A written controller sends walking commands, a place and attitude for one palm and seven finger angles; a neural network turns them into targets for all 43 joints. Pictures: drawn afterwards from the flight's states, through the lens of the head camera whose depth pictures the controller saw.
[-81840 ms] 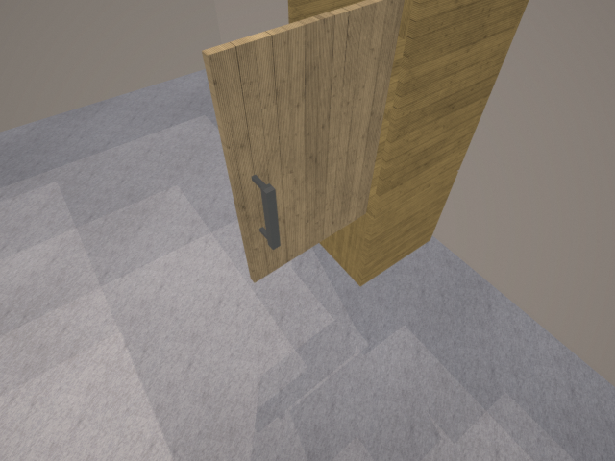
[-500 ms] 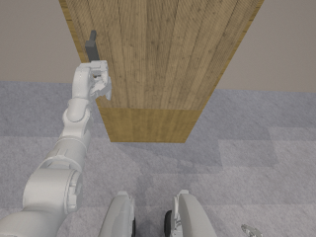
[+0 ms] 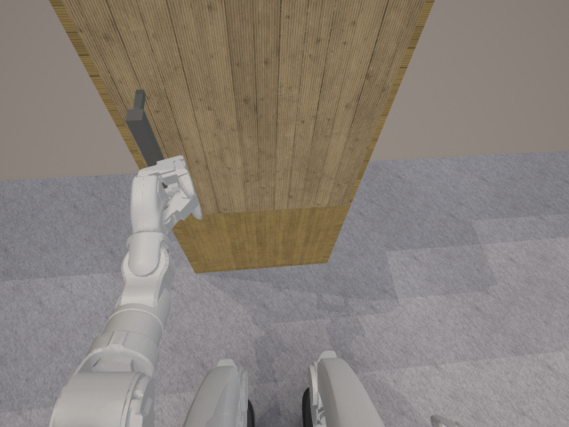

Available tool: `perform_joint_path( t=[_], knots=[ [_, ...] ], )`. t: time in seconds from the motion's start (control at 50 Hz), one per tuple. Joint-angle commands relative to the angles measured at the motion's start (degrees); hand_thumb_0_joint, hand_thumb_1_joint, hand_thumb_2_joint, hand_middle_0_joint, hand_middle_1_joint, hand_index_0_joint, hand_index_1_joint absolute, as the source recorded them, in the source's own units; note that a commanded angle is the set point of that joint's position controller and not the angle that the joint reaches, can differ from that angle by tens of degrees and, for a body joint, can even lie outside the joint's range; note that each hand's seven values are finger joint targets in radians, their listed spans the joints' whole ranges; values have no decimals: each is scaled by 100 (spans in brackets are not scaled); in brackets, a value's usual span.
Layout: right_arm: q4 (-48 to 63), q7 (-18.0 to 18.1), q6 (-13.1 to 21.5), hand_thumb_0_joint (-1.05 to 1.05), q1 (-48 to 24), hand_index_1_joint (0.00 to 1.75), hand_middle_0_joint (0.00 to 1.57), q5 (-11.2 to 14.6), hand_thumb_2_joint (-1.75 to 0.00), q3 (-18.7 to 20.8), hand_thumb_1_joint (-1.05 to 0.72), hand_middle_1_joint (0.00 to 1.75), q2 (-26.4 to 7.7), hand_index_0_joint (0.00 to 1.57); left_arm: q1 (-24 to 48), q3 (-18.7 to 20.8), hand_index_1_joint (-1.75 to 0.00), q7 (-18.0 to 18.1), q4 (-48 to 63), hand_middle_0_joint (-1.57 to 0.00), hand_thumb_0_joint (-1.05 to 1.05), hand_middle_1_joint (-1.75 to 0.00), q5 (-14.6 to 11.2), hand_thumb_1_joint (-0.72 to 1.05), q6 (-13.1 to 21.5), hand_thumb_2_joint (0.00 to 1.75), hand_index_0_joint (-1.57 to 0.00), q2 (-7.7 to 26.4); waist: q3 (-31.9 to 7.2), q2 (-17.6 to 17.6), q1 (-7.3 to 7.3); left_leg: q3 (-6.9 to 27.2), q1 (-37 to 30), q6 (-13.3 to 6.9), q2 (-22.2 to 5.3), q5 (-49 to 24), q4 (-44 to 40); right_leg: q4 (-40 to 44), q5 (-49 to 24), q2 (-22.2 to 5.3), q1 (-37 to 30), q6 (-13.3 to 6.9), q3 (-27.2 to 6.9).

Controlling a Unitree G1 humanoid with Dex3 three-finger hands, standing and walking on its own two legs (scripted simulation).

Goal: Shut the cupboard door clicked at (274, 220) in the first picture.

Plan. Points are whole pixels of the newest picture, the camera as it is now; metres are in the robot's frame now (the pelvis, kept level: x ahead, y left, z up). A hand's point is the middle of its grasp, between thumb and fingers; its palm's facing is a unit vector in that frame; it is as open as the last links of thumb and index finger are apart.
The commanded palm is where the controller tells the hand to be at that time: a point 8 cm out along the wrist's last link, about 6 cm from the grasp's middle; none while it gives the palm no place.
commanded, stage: pull the fist back off the door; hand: left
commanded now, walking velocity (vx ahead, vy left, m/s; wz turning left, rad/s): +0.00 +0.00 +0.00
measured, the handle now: (155, 147) +0.52 +0.18 +0.04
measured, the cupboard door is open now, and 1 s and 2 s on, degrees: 0 0 0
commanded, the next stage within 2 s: draw the hand back to the body in 0.26 s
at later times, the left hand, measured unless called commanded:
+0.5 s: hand (181, 229) +0.37 +0.12 +0.05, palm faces +0.03 -1.00 -0.02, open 3.1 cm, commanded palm +0.33 +0.18 +0.07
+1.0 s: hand (85, 249) +0.30 +0.18 +0.15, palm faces +0.14 -0.96 -0.23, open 3.0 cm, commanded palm +0.26 +0.24 +0.18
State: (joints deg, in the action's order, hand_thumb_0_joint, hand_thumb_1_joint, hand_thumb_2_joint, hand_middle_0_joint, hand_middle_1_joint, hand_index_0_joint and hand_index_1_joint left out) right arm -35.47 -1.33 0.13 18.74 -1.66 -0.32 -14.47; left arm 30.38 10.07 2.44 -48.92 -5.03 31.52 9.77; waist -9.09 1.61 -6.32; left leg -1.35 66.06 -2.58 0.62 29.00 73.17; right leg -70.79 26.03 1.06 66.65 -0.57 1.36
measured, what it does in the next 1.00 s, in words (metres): rises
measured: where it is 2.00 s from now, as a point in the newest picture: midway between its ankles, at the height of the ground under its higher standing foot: outside the picture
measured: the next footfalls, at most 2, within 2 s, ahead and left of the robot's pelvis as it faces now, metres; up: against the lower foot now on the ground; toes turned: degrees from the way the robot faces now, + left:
none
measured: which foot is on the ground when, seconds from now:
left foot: down 0.00-1.00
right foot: down 0.00-1.00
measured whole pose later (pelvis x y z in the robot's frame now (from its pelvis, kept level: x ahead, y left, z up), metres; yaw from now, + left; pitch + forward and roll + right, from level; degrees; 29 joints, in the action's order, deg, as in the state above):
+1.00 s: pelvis +0.06 -0.01 +0.08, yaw +2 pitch +8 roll -1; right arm -28.3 5.3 1.5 15.6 2.1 -0.2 -14.2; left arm -17.9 5.9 -0.6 4.1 -6.9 9.2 16.4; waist -6.9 2.5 0.0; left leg 0.7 31.2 -1.1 1.1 25.6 49.4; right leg -48.1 24.0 1.1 31.7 -1.7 2.4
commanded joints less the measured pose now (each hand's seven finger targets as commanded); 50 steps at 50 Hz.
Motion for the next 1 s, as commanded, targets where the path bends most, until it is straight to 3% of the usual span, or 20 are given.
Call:
perform_joint_path(
  t=[0.0, 0.02, 0.16, 0.22, 0.24, 0.34, 0.36, 0.4, 0.44, 0.46, 0.52, 0.58, 0.66, 0.76, 0.84, 0.86, 0.88, 0.9, 0.92, 0.98],
  knots=[
    [827, 20, 170, 0, -23, 30, 20, 67, -90, 364, -90, 30, -830, 20, 705, -122, -150, 29, 1982, -130, 0, -150, -113, 90, 436, 90, -130, 594, -2337, -240, 265, 323, -1564, 162, -60, -788, -1302, 1097, -660, 12, -2001, -102, -45],
    [832, 30, 158, 0, -36, 30, 20, 77, -90, 374, -90, 30, -823, 20, 546, -144, -150, -1, 2106, -130, 0, -150, -119, 90, 419, 90, -130, 591, -2245, -355, 264, 310, -1524, 152, -65, -801, -1300, 1118, -707, 3, -2068, -96, -47],
    [952, 81, 190, 0, -247, 30, 20, 103, -90, 397, -90, 30, -712, 20, -794, -703, -150, -269, 3208, -130, 0, -150, -256, 90, 376, 90, -130, 139, -2177, -140, 345, 312, -1990, 167, -52, -1722, -1187, 969, -1677, -35, -2212, -121, 11],
    [948, 90, 194, 0, -323, 30, 20, 96, -90, 410, -90, 30, -682, 20, -796, -992, -150, -344, 3489, -130, 0, -150, -233, 90, 321, 90, -130, -53, -2047, -130, 224, 347, -2069, 169, -47, -1797, -1072, 945, -1726, -58, -2016, -102, 23],
    [955, 118, 208, 0, -320, 30, 20, 101, -90, 400, -90, 30, -696, 20, -670, -927, -150, -335, 3578, -130, 0, -150, -223, 90, 316, 90, -130, 81, -1949, -82, 193, 374, -2002, 151, -34, -1789, -1024, 913, -1709, -45, -1947, -113, 17],
    [1022, 146, 211, 0, -455, 30, 20, 69, -90, 413, -90, 30, -662, 20, -942, -736, -150, -352, 3891, -130, 0, -150, -211, 90, 250, 90, -130, 242, -2461, 140, 398, 382, -2193, 184, 15, -2237, -890, 722, -2097, -55, -2150, -150, -2],
    [1022, 129, 196, 0, -496, 30, 20, 74, -90, 400, -90, 30, -619, 20, -1152, -803, -150, -382, 3828, -130, 0, -150, -217, 90, 195, 90, -130, 131, -2459, 132, 425, 358, -2245, 198, 9, -2296, -900, 754, -2160, -72, -2177, -140, -3],
    [1199, 132, 155, 0, -525, 30, 20, 128, -90, 402, -90, 30, -614, 20, -1547, -550, -150, -410, 4427, -130, 0, -150, -283, 90, 86, 90, -130, 453, -2723, 136, 608, 327, -2427, 195, 13, -2455, -1081, 871, -2375, -62, -2707, -144, -49],
    [1346, 164, 133, 0, -493, 30, 20, 174, -90, 376, -90, 30, -588, 20, -1969, -475, -150, -442, 4934, -130, 0, -150, -356, 90, -121, 90, -130, 582, -2852, 202, 666, 332, -2612, 169, 23, -2673, -1249, 1003, -2583, -37, -3120, -148, -48],
    [1391, 171, 125, 0, -529, 30, 20, 203, -90, 350, -90, 30, -539, 20, -2236, -561, -150, -473, 5102, -130, 0, -150, -388, 90, -239, 90, -130, 487, -2777, 119, 658, 286, -2679, 157, 13, -2668, -1340, 1123, -2649, -45, -3247, -116, -51],
    [1465, 250, 123, 0, -520, 30, 20, 274, -90, 296, -90, 30, -528, 20, -2710, -493, -150, -566, 5083, -130, 0, -150, -527, 90, -592, 90, -130, 508, -1998, -450, 533, 243, -2373, 122, 13, -2027, -1629, 1539, -2360, -34, -3489, -47, -65],
    [1477, 344, 201, 0, -626, 30, 20, 297, -90, 233, -90, 30, -549, 20, -2652, -485, -150, -705, 5114, -130, 0, -150, -618, 90, -729, 90, -130, 512, -1383, -378, 430, 236, -2332, 108, 23, -1437, -1853, 1878, -1686, -66, -3354, -29, -85],
    [1489, 434, 366, 0, -682, 30, 20, 319, -90, 206, -90, 30, -578, 20, -2885, -160, -150, -901, 5359, -130, 0, -150, -810, 90, -703, 90, -130, 809, -1280, -348, 483, 219, -2519, 92, 51, -1266, -2058, 2211, -1370, -104, -3632, -32, -184],
    [1598, 461, 532, 0, -688, 30, 20, 376, -90, 163, -90, 30, -566, 20, -3625, 22, -150, -1148, 5962, -130, 0, -150, -1026, 90, -806, 90, -130, 998, -1247, 69, 629, 219, -2982, 107, 60, -1670, -2414, 2373, -1826, -89, -4081, -68, -120],
    [1662, 500, 637, 0, -630, 30, 20, 419, -90, 157, -90, 30, -613, 20, -3966, 270, -138, -1219, 6150, -119, 0, -138, -1167, 90, -1054, 90, -119, 1173, -835, -141, 610, 231, -3073, 109, 58, -1499, -2619, 2661, -1555, -76, -4124, -34, -121],
    [1697, 511, 665, 0, -667, 30, 20, 434, -90, 150, -90, 30, -609, 20, -4063, 302, -135, -1224, 6203, -116, 0, -135, -1160, 90, -1111, 90, -116, 1199, -761, -132, 634, 224, -3127, 116, 51, -1451, -2685, 2724, -1460, -77, -4113, -28, -128],
    [1654, 624, 508, 0, -816, 30, 20, 409, -90, 229, -90, 30, -490, 20, -3890, 278, -132, -574, 6258, -113, 0, -132, -256, 90, -1517, 90, -113, 1949, -899, -42, 802, 179, -3352, 95, 5, -1477, -2966, 3100, -1412, -317, -4340, -69, -534],
    [1756, 661, 461, 0, -798, 30, 20, 392, -90, 163, -90, 30, -405, 20, -4000, 36, -129, -275, 6465, -111, 0, -129, -195, 90, -1783, 90, -111, 1496, -644, -47, 661, 171, -3488, 81, 5, -1451, -3088, 3250, -1356, -344, -4360, -26, -483],
    [1729, 682, 436, 0, -791, 30, 20, 400, -90, 150, -90, 30, -410, 20, -4228, -55, -126, -76, 6620, -108, 0, -126, -87, 90, -1961, 90, -108, 1404, -574, 119, 703, 164, -3705, 77, -16, -1529, -3219, 3290, -1409, -317, -4450, -49, -355],
    [1676, 757, 416, 0, -891, 30, 20, 387, -90, 79, -90, 30, -397, 20, -4585, 28, -117, 254, 6930, -100, 0, -117, 23, 90, -2309, 90, -100, 1507, -374, 16, 721, 179, -4113, 58, -56, -1751, -3519, 3518, -1626, -278, -4730, -44, -209]
  ],
)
